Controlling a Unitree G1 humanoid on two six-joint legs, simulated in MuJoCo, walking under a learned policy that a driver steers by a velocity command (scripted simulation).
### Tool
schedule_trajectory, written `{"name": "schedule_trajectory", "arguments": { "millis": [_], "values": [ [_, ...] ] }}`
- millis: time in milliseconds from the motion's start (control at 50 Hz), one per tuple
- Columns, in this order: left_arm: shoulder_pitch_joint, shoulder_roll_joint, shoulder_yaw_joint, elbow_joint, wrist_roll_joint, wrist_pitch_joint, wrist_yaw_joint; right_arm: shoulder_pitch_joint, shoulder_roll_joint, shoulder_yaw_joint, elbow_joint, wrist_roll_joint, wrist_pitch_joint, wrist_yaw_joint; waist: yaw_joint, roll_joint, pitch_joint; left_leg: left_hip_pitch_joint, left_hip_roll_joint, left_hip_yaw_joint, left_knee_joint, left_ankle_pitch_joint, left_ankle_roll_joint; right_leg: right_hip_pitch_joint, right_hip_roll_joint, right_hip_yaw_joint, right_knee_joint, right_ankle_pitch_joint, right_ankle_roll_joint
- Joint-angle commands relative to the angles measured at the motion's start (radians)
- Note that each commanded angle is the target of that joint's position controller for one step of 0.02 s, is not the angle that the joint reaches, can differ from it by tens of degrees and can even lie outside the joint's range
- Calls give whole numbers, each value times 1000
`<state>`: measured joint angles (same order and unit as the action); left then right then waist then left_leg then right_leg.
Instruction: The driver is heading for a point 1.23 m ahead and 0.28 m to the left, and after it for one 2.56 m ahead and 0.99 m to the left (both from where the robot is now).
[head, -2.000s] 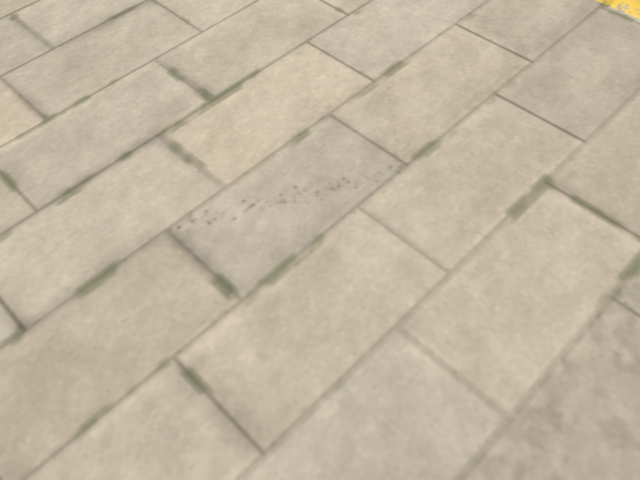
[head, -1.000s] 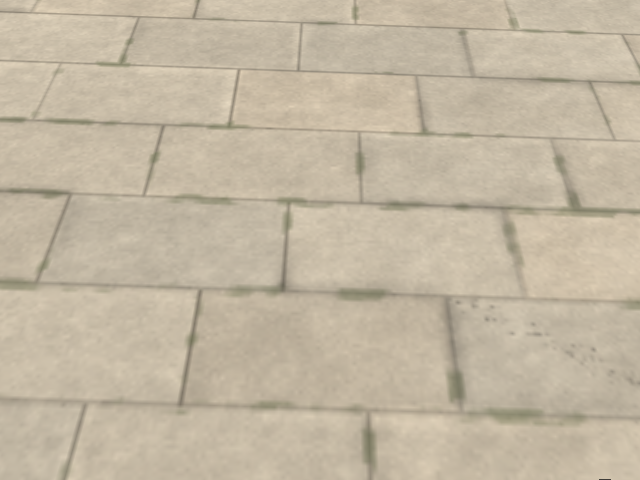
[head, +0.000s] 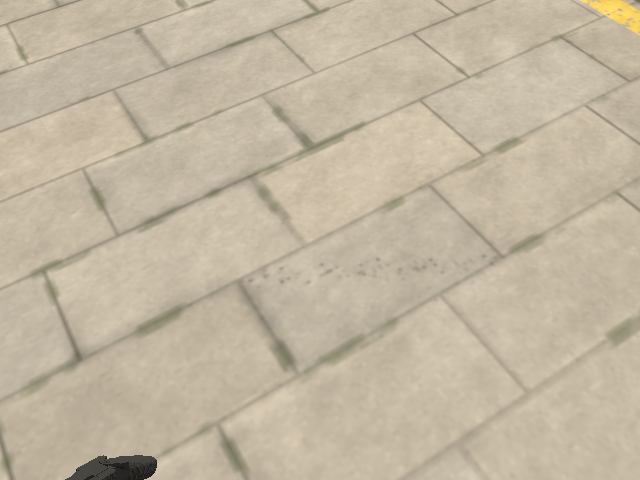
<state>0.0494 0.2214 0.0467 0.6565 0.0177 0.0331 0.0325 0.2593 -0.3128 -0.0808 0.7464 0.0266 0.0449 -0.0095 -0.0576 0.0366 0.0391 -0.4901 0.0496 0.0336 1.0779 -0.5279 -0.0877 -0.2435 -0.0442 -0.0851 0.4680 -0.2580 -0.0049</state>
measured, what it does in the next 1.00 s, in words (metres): walks ahead: left foot, then right foot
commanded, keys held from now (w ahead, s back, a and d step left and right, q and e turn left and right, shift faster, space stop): q+shift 0.10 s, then w+q+shift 0.36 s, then w+shift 0.02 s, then w+e+shift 0.52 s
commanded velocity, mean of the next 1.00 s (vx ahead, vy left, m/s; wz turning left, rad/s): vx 0.67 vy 0.00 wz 0.24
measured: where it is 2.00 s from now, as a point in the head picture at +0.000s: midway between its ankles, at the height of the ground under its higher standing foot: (212, 169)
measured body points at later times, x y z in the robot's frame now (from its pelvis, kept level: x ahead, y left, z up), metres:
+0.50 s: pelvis +0.11 +0.10 +0.00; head +0.12 +0.14 +0.45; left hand +0.20 +0.41 -0.10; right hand +0.21 -0.17 -0.10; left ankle -0.03 +0.12 -0.74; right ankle +0.23 -0.02 -0.67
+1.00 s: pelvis +0.51 +0.25 +0.00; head +0.53 +0.25 +0.45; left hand +0.36 +0.49 -0.13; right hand +0.81 +0.12 -0.06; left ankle +0.62 +0.47 -0.67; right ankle +0.45 +0.18 -0.74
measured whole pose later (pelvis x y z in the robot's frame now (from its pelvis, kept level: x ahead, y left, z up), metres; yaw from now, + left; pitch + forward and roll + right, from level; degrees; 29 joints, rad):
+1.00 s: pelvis +0.51 +0.25 +0.00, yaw +14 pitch +1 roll -1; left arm 0.53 0.27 0.06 0.92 0.00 -0.06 -0.02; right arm 0.01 -0.25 0.05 0.63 -0.06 -0.07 0.04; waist 0.10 0.02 0.02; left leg -0.70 0.12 -0.08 0.84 -0.09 -0.04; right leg -0.04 0.18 0.14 0.31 -0.26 -0.15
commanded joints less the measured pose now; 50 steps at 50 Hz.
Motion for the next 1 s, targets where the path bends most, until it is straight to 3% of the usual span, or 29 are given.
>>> {"name": "schedule_trajectory", "arguments": {
  "millis": [20,100,160,220,260,280,300,320,340,380,440,480,520,560,600,620,660,680,700,720,740,760,780,800,820,860,900,960,1000],
  "values": [
    [-50,139,50,-49,4,-25,19,-9,-77,-36,-94,-1,21,-25,28,-195,-62,-105,34,-23,85,114,-19,68,-262,72,-169,357,-202],
    [-32,176,66,-30,-2,-24,22,-75,-25,-15,-167,-9,18,9,56,-180,-89,-36,66,8,-152,163,8,113,-291,8,-143,354,-197],
    [31,246,91,-12,-34,-48,-5,-65,-61,-22,-192,8,14,38,68,-191,-116,29,69,49,-221,109,72,115,-346,62,-243,-157,-175],
    [-8,258,96,1,-57,-71,-31,-14,-73,-31,-166,15,5,44,13,-154,-47,101,61,100,-321,61,146,88,-350,51,-268,-376,-129],
    [-61,218,88,3,-60,-72,-41,142,-66,-39,-78,15,-4,35,-66,-67,-29,316,-12,194,-458,117,194,-20,-272,-67,-107,-394,-85],
    [-80,156,71,-4,-46,-75,-45,301,-115,-66,-11,13,-12,25,-124,80,-35,495,-44,136,-527,76,244,-141,-175,-161,214,-269,-50],
    [-156,78,47,-67,-29,-88,-43,401,-242,-94,-6,7,-34,20,-143,365,33,636,172,-399,-690,-44,392,-560,-39,-167,730,-359,25],
    [-227,100,40,-138,-46,-126,-49,319,-233,-72,-84,-1,-89,44,-109,292,17,670,295,-868,-911,-222,519,-821,81,103,875,-346,21],
    [-221,121,27,-127,83,-101,-67,207,-215,-61,-95,-60,-57,37,-88,143,42,621,324,-761,-944,-200,432,-876,-20,115,875,-235,25],
    [-101,173,38,-65,67,-100,-85,171,-174,-42,-102,-59,-57,26,-18,11,44,525,224,-551,-903,-79,377,-709,-60,111,757,-63,37],
    [-70,179,32,-43,49,-66,-94,177,-146,-22,-78,-35,-89,22,8,20,52,448,127,-426,-956,88,353,-577,-40,86,626,54,75],
    [-101,161,20,-49,36,-55,-94,216,-151,-23,-47,-33,-101,23,0,2,70,475,100,-373,-966,208,354,-590,-20,62,517,95,81],
    [-127,129,2,-44,29,-59,-100,230,-121,-12,-17,-29,-112,22,-15,39,74,495,64,-272,-977,338,328,-543,-3,20,361,183,66],
    [-193,120,-7,-62,20,-60,-106,261,-114,-5,14,-28,-123,22,-49,82,89,513,79,-223,-1018,471,310,-486,6,-29,250,239,27],
    [-220,128,-8,-79,16,-61,-106,266,-122,0,45,-32,-132,20,-45,84,109,561,120,-178,-1048,602,287,-446,4,-46,170,249,-33],
    [-198,132,-9,-76,15,-62,-102,248,-130,1,57,-35,-135,18,-23,81,104,578,126,-133,-1036,741,269,-392,21,-60,134,236,-68],
    [-73,162,3,-43,8,-60,-84,226,-171,-3,77,-51,-139,9,49,108,8,640,143,-59,-889,1293,238,-218,108,-97,153,154,-125],
    [78,193,16,-1,1,-59,-76,203,-194,-10,81,-70,-130,1,125,132,-71,658,156,-29,-724,1501,227,-94,152,-94,186,89,-144],
    [317,216,33,74,-6,-58,-65,151,-205,-15,74,-84,-116,-8,238,126,-164,600,153,7,-462,1583,217,111,188,-92,194,33,-158],
    [520,258,54,133,-4,-57,-51,104,-197,-12,62,-86,-113,-12,336,51,-228,398,110,26,-116,1431,200,360,137,16,176,-73,-175],
    [575,363,86,156,12,-56,-43,119,-60,23,13,-63,-126,14,273,-247,-247,26,-90,14,358,696,149,516,-86,526,20,-501,-310],
    [425,317,70,148,0,-55,-60,145,-35,41,-9,-70,-153,34,142,-329,-244,-188,-174,-134,450,175,157,500,-192,1040,-254,-638,-354],
    [309,278,69,117,0,-61,-67,61,-82,42,-31,-67,-166,31,125,-211,-122,-242,-104,-177,453,246,171,396,-196,992,-278,-586,-349],
    [316,237,63,128,-2,-68,-68,11,-111,46,-35,-73,-176,32,114,-57,-87,-204,-54,-175,381,295,172,287,-177,866,-276,-463,-336],
    [320,215,55,145,-2,-75,-62,-25,-101,52,-47,-83,-174,30,87,-2,-39,-159,-18,-163,286,292,163,173,-136,759,-281,-346,-313],
    [317,181,36,175,-1,-91,-51,-45,-72,68,-73,-107,-143,30,28,-35,25,-103,23,-150,163,254,118,6,-53,611,-297,-221,-300],
    [340,196,37,178,-10,-111,-49,-96,-52,83,-99,-113,-117,33,23,-45,65,-129,51,-116,64,243,78,-72,-26,552,-329,-169,-319],
    [374,212,48,166,-15,-121,-45,-308,-36,105,-181,-88,-122,48,85,-42,127,-99,47,-50,-234,446,27,-160,14,496,-399,-37,-294],
    [407,226,60,172,-23,-120,-48,-380,-13,114,-203,-75,-126,56,133,-58,106,-27,15,-27,-392,596,24,-126,35,471,-382,117,-250]
  ]
}}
